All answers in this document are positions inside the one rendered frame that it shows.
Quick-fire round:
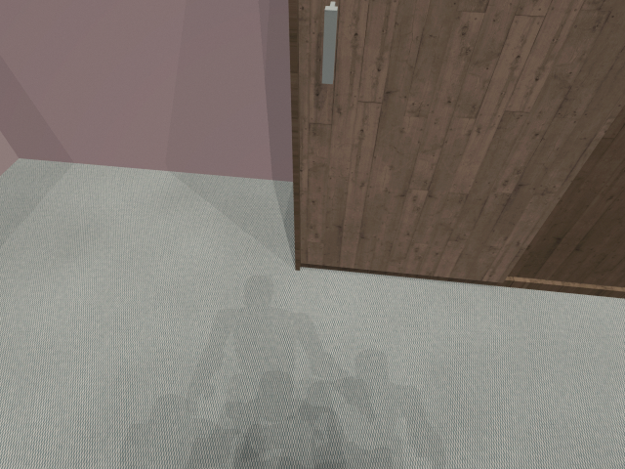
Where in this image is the wardrobe door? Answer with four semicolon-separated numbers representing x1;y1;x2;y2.
509;105;625;287
299;0;625;283

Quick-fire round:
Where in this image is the handle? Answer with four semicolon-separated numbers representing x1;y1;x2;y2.
322;2;338;84

